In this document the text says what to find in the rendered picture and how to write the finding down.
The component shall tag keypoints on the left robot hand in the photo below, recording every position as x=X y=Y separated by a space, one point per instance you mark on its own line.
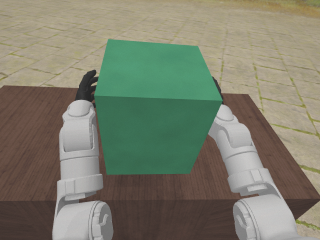
x=85 y=88

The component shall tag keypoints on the left robot forearm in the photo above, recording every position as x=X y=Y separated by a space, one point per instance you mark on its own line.
x=78 y=153

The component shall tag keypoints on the right robot hand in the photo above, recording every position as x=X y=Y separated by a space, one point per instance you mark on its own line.
x=219 y=89

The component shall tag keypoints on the carton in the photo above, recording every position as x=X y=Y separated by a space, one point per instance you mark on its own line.
x=155 y=104

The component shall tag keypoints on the right robot upper arm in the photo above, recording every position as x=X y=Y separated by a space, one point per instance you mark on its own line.
x=265 y=217

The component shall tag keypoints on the pedestal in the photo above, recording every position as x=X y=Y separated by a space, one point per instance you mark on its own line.
x=195 y=206

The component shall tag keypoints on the left robot upper arm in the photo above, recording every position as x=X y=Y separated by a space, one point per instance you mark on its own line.
x=90 y=220

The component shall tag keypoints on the right robot forearm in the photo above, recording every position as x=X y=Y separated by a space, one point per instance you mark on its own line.
x=247 y=175

